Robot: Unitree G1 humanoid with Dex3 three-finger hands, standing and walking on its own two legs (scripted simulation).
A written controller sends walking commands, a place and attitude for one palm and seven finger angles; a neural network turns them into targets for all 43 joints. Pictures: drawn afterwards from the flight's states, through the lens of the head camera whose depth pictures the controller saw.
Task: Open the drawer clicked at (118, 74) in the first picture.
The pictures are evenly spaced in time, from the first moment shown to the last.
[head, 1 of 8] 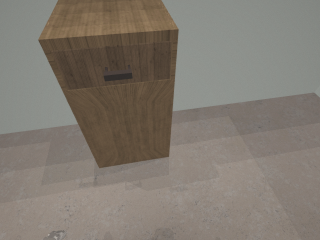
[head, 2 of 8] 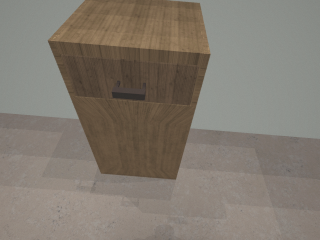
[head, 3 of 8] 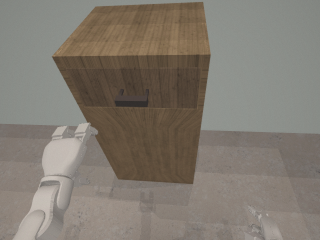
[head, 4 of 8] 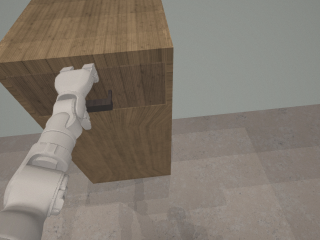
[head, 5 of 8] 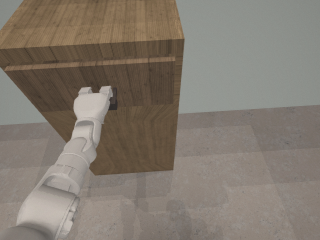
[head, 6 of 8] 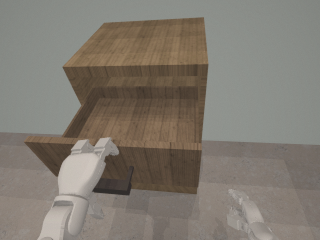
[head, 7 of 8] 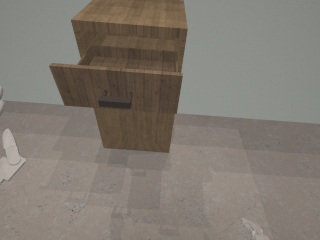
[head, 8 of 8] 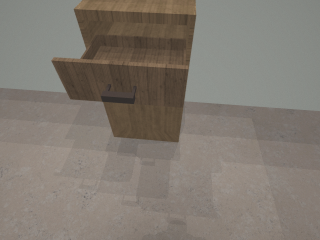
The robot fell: no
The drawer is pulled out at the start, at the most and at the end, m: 0.00 0.30 0.30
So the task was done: yes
